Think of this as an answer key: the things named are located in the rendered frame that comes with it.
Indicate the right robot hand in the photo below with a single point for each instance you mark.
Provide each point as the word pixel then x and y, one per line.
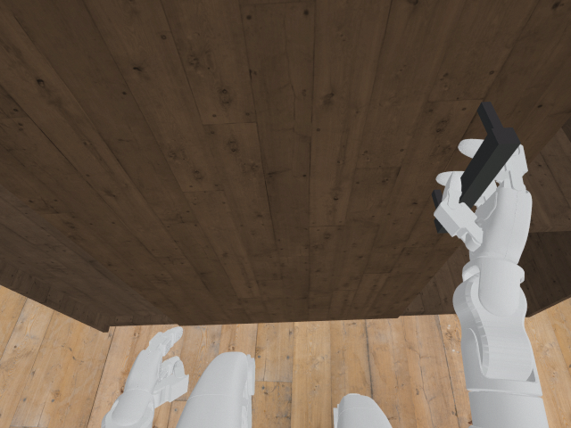
pixel 504 212

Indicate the left robot forearm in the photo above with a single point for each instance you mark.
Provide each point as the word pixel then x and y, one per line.
pixel 132 409

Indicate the handle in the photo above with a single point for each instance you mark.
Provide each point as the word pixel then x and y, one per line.
pixel 492 155

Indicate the left robot hand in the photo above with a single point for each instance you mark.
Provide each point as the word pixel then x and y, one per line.
pixel 165 381

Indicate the wardrobe door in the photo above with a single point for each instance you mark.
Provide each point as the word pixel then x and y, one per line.
pixel 34 246
pixel 267 161

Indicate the right robot forearm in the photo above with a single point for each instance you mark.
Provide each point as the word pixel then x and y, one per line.
pixel 498 358

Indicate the robot thigh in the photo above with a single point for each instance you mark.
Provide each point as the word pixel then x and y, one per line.
pixel 216 400
pixel 358 411

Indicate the robot right thigh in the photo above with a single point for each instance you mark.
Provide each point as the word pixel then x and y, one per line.
pixel 358 411

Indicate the robot left thigh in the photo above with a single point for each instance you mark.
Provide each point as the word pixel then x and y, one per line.
pixel 216 400

